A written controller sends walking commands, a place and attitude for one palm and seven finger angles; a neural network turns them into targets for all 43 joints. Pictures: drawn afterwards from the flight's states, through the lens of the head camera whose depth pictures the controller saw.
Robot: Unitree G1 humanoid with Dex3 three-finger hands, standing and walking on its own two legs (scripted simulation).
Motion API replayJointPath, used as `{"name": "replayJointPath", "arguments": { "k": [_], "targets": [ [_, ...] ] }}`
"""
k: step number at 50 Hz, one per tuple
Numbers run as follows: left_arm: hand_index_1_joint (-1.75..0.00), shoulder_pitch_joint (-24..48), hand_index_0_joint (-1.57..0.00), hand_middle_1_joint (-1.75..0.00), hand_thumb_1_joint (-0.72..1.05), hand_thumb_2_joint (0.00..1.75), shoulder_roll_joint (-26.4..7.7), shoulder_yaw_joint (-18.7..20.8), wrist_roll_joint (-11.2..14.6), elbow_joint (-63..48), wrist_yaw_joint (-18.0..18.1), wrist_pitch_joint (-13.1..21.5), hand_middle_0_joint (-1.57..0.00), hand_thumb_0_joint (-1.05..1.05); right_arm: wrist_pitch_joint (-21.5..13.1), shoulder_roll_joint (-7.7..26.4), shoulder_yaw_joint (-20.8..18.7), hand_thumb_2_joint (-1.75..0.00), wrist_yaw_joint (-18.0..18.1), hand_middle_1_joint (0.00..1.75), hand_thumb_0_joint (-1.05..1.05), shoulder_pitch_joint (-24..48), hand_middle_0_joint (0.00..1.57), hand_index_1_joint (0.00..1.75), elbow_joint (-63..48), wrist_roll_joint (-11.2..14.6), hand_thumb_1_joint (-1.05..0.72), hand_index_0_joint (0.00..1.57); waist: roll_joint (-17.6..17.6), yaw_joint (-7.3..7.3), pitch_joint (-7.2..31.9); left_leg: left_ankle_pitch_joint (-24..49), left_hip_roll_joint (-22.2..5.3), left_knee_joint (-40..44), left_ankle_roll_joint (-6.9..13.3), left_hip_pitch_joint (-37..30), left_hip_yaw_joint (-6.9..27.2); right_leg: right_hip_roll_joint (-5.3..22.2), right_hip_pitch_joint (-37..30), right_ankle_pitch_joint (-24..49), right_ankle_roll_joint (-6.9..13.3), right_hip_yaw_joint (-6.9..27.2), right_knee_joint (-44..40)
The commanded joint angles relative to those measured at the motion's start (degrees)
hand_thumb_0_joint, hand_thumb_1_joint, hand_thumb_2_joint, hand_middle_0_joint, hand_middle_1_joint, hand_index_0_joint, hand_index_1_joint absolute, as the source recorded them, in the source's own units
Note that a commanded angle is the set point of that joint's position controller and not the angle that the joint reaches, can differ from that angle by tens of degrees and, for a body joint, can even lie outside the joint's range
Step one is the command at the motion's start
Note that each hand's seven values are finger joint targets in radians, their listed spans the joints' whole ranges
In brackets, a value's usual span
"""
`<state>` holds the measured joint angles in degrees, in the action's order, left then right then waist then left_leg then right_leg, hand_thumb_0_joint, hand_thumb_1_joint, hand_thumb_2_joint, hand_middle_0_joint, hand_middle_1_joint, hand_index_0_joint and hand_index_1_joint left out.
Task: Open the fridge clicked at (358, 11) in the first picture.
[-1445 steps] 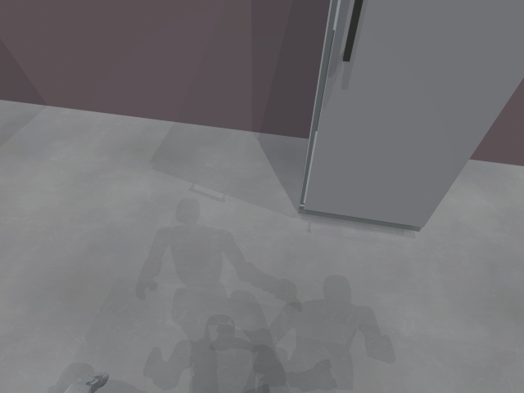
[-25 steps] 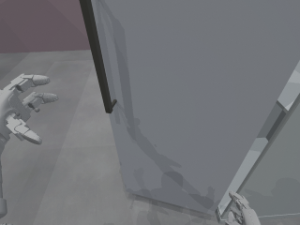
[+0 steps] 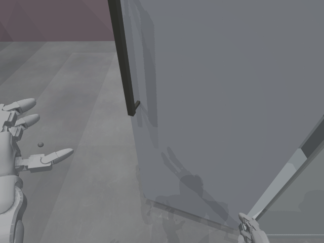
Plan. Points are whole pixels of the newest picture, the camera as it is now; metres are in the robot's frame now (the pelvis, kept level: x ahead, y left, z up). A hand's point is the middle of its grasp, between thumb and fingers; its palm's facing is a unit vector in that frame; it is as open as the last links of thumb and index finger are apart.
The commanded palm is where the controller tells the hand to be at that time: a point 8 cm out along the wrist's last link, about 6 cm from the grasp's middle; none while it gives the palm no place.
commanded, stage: draw the hand back to the body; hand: left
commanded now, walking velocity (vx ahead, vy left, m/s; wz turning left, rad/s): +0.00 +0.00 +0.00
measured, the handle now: (127, 58) +0.49 +0.17 +0.24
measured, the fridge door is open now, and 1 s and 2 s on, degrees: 71 71 71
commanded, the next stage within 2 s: step back with the hand held close in 0.74 s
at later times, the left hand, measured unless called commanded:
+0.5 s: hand (46, 163) +0.20 +0.27 +0.15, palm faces +0.47 -0.80 -0.37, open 7.8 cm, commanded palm +0.16 +0.30 +0.17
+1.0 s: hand (50, 156) +0.22 +0.26 +0.16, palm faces +0.44 -0.80 -0.41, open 7.4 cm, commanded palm +0.15 +0.29 +0.17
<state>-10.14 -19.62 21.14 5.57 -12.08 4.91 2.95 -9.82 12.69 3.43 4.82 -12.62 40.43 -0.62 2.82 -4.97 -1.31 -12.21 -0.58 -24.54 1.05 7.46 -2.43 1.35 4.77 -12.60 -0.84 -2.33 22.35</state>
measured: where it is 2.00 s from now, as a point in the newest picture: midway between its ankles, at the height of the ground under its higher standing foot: outside the picture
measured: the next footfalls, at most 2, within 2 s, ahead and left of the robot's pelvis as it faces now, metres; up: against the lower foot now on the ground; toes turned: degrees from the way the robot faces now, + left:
right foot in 1.82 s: -0.15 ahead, -0.10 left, +0.00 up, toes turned +9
left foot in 2.00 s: -0.10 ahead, +0.13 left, +0.00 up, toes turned +7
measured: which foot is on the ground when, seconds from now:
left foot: down 0.00-1.00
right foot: down 0.00-1.00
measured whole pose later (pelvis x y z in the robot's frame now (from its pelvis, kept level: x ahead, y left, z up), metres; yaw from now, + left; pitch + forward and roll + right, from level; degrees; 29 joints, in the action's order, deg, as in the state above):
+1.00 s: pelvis +0.01 +0.00 +0.00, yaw -1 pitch -2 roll -1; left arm -23.8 -21.1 21.2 2.6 -21.4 6.2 7.0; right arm -4.1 13.4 1.6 4.7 -10.4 36.4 -0.9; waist 2.8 -2.5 -1.1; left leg -13.6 -2.2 -26.8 0.5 10.9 -2.5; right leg -0.2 7.1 -12.2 -0.5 -2.1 21.7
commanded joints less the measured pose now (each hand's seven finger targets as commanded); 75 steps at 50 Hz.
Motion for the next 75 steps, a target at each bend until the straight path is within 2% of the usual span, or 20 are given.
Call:
{"name": "replayJointPath", "arguments": {
  "k": [1, 10, 18, 25, 30, 36, 42, 43, 44, 45, 46, 47, 52, 57, 61, 65, 68, 71, 74, 75],
  "targets": [
    [-0.66, 10.81, -0.22, -0.66, 0.28, 0.60, -12.93, 4.17, -1.00, -13.97, 1.60, 4.87, -0.22, 0.00, -2.82, 7.94, -3.74, -0.90, 1.12, 0.30, 0.00, 9.36, 0.20, 0.30, -9.41, 0.08, -0.90, 0.20, -0.62, 0.88, 5.66, 5.45, -0.24, 5.99, 0.51, -3.59, 2.00, -1.28, 0.92, 4.49, 1.67, 0.52, -4.47],
    [-0.47, -4.68, -0.21, -0.47, 0.61, 0.76, -12.33, 6.24, -0.89, -16.09, 1.05, 4.76, -0.21, 0.00, -0.50, 7.07, -4.46, -0.90, 0.40, 0.30, 0.00, 9.31, 0.20, 0.30, -10.77, -0.28, -0.90, 0.20, 0.02, -0.35, 4.59, 11.34, -0.57, 5.17, 0.04, -3.10, 1.09, -0.97, -1.81, 9.66, 1.62, 0.32, -3.54],
    [-0.30, -9.90, -0.20, -0.30, 0.90, 0.90, -11.56, 5.60, -1.37, -22.17, 1.36, 4.65, -0.20, 0.00, -0.09, 6.45, -4.60, -0.90, 0.34, 0.30, 0.00, 8.32, 0.20, 0.30, -11.93, -0.54, -0.90, 0.20, 2.82, 0.14, 5.32, 13.79, -0.34, 4.09, -0.09, -4.32, 0.32, -1.03, -1.31, 12.06, 1.37, 0.42, -3.59],
    [-0.30, -6.15, -0.20, -0.30, 0.90, 0.90, -11.06, 4.57, -1.66, -20.75, 2.08, 4.09, -0.20, 0.00, -0.09, 6.59, -4.53, -0.90, 1.27, 0.30, 0.00, 8.34, 0.20, 0.30, -11.28, -0.48, -0.90, 0.20, -0.75, 0.90, 2.51, 10.63, -0.37, 4.44, 0.36, -4.29, 0.51, -1.16, 0.49, 8.74, 1.28, 0.21, -4.78],
    [-0.30, -6.93, -0.20, -0.30, 0.90, 0.90, -10.13, 3.98, -1.53, -18.59, 1.91, 3.92, -0.20, 0.00, 0.12, 6.37, -4.36, -0.90, 1.36, 0.30, 0.00, 8.90, 0.20, 0.30, -11.04, -0.46, -0.90, 0.20, -0.20, 0.56, 1.53, 8.64, -0.45, 5.07, 0.44, -4.25, 0.46, -1.02, 0.71, 6.62, 1.20, 0.36, -5.45],
    [-0.30, -7.74, -0.20, -0.30, 0.90, 0.90, -11.46, 5.33, -1.47, -20.40, 1.83, 4.44, -0.20, 0.00, -0.02, 6.20, -4.32, -0.90, 1.26, 0.30, 0.00, 9.04, 0.20, 0.30, -11.35, -0.80, -0.90, 0.20, 0.44, 0.10, 4.23, 9.73, -0.10, 4.80, 0.61, -4.74, 0.27, -0.81, -1.14, 8.69, 1.09, 0.81, -5.33],
    [-0.30, -7.21, -0.20, -0.30, 0.90, 0.90, -11.74, 5.60, -1.59, -20.84, 2.04, 4.87, -0.20, 0.00, -0.41, 5.95, -4.24, -0.90, 1.28, 0.30, 0.00, 9.17, 0.20, 0.30, -11.00, -0.73, -0.90, 0.20, 1.64, 0.30, 2.64, 8.74, -0.24, 4.98, 0.26, -4.39, 0.37, -1.01, -0.24, 7.13, 1.18, 0.61, -5.65],
    [-0.30, -5.01, -0.20, -0.30, 0.90, 0.90, -9.91, 3.03, -1.86, -21.45, 1.84, 5.06, -0.20, 0.00, -0.61, 5.94, -4.10, -0.90, 1.26, 0.30, 0.00, 9.42, 0.20, 0.30, -11.02, -0.76, -0.90, 0.20, 1.72, 0.75, 2.17, 8.44, -0.04, 5.00, 0.39, -4.45, 0.22, -1.00, 0.28, 7.04, 1.09, 0.63, -5.81],
    [-0.30, -0.08, -0.20, -0.30, 0.90, 0.90, -17.18, 9.37, -2.28, -23.52, 2.47, 7.10, -0.20, 0.00, 0.81, 7.17, -3.81, -0.90, 0.75, 0.30, 0.00, 10.00, 0.20, 0.30, -13.71, 0.26, -0.90, 0.20, -0.83, 2.82, -2.70, 4.70, -1.40, 1.89, 1.29, 1.05, 1.42, 1.62, 7.85, 8.54, 1.14, 5.96, -8.49],
    [-0.30, -0.92, -0.20, -0.30, 0.90, 0.90, -16.73, 9.07, -2.67, -21.39, 2.31, 8.06, -0.20, 0.00, 1.69, 6.41, -3.69, -0.90, 0.81, 0.30, 0.00, 9.79, 0.20, 0.30, -12.45, 0.07, -0.90, 0.20, -2.36, 2.95, -2.07, 3.34, -1.02, 0.58, 1.20, 1.60, 2.14, 3.47, 8.18, 9.23, 1.63, 6.62, -8.75],
    [-0.30, -7.19, -0.20, -0.30, 0.90, 0.90, -12.57, 5.57, -2.76, -18.15, 1.92, 7.61, -0.20, 0.00, 2.25, 5.77, -3.73, -0.90, 0.79, 0.30, 0.00, 9.89, 0.20, 0.30, -12.22, -0.17, -0.90, 0.20, -6.37, 3.25, -1.89, 4.21, -1.02, -1.06, 1.25, 1.25, 1.87, 4.52, 9.82, 10.91, 1.59, 7.02, -8.69],
    [-0.30, -9.75, -0.20, -0.30, 0.90, 0.90, -11.59, 4.78, -3.09, -17.73, 1.84, 7.47, -0.20, 0.00, 2.88, 5.92, -4.00, -0.90, 0.58, 0.30, 0.00, 8.93, 0.20, 0.30, -12.85, -0.22, -0.90, 0.20, -7.86, 3.22, 0.43, 5.19, -1.00, -2.40, 1.16, 1.35, 1.31, 5.31, 9.72, 12.37, 1.61, 7.20, -7.87],
    [-0.30, -17.32, -0.20, -0.30, 0.90, 0.90, -12.99, 6.86, -2.95, -22.84, 2.64, 8.15, -0.20, 0.00, 5.27, 6.63, -5.27, -0.90, 0.69, 0.30, 0.00, 7.65, 0.20, 0.30, -15.91, 0.32, -0.90, 0.20, -1.82, 3.32, 12.89, 19.89, -3.09, -3.01, 0.88, -0.16, 1.27, 5.10, 3.62, 25.58, 1.02, 4.88, 0.76],
    [-0.30, -19.55, -0.20, -0.30, 0.90, 0.90, -16.71, 11.01, -2.70, -29.90, 3.76, 9.26, -0.20, 0.00, 6.29, 6.63, -5.44, -0.90, 1.37, 0.30, 0.00, 7.84, 0.20, 0.30, -18.39, 0.50, -0.90, 0.20, 1.59, 2.92, 15.82, 24.56, -4.79, -1.67, 1.22, 2.43, 3.69, 2.30, 1.89, 23.99, 0.57, 3.73, 5.81],
    [-0.30, -19.95, -0.20, -0.30, 0.90, 0.90, -15.97, 11.37, -2.62, -28.62, 3.96, 10.13, -0.20, 0.00, 5.74, 7.19, -5.48, -0.90, 1.73, 0.30, 0.00, 7.32, 0.20, 0.30, -18.80, 0.48, -0.90, 0.20, 4.63, 2.85, 10.98, 14.45, -6.89, 3.06, 2.30, 11.02, 6.65, -0.02, 1.55, 14.15, -0.10, 2.88, 8.81],
    [-0.30, -16.99, -0.20, -0.30, 0.90, 0.90, -13.20, 10.39, -3.69, -23.98, 3.84, 11.19, -0.20, 0.00, 4.14, 8.43, -5.86, -0.90, 1.67, 0.30, 0.00, 6.59, 0.20, 0.30, -18.00, 0.52, -0.90, 0.20, 7.83, 3.24, 5.74, -12.04, -9.19, 9.13, 4.51, 26.78, 9.45, -1.41, -3.62, 6.49, -0.23, 2.77, 13.87],
    [-0.30, -14.70, -0.20, -0.30, 0.90, 0.90, -11.66, 8.86, -4.64, -21.27, 3.87, 12.15, -0.20, 0.00, 3.08, 8.70, -5.89, -0.90, 1.51, 0.30, 0.00, 5.30, 0.20, 0.30, -17.22, 0.73, -0.90, 0.20, 4.81, 3.94, 2.47, -27.27, -9.02, 9.19, 5.18, 33.67, 10.19, -0.94, -2.54, 0.47, 0.00, 4.62, 13.54],
    [-0.30, -11.68, -0.20, -0.30, 0.90, 0.90, -12.00, 8.09, -5.36, -23.65, 3.87, 13.25, -0.20, 0.00, 1.96, 8.27, -6.04, -0.90, 1.38, 0.30, 0.00, 4.82, 0.20, 0.30, -16.84, 0.57, -0.90, 0.20, -0.99, 4.30, 2.76, -28.07, -6.31, 4.77, 4.22, 29.13, 9.29, 0.59, 4.37, -7.64, 1.18, 7.75, 7.28],
    [-0.30, -9.37, -0.20, -0.30, 0.90, 0.90, -12.70, 7.43, -5.68, -25.40, 4.24, 14.01, -0.20, 0.00, 1.08, 7.73, -5.84, -0.90, 1.26, 0.30, 0.00, 4.88, 0.20, 0.30, -16.11, -0.03, -0.90, 0.20, -3.63, 4.53, 1.26, -26.96, -3.80, -0.51, 2.93, 23.95, 8.17, 2.91, 14.23, -19.41, 3.14, 11.41, 0.32],
    [-0.30, -8.24, -0.20, -0.30, 0.90, 0.90, -14.52, 8.72, -5.74, -27.15, 4.55, 14.36, -0.20, 0.00, 0.78, 7.77, -5.91, -0.90, 1.32, 0.30, 0.00, 4.86, 0.20, 0.30, -15.66, -0.29, -0.90, 0.20, -3.43, 4.52, 2.50, -24.05, -3.25, -1.66, 2.59, 21.38, 8.02, 3.72, 15.49, -18.68, 3.67, 12.24, -0.51]
  ]
}}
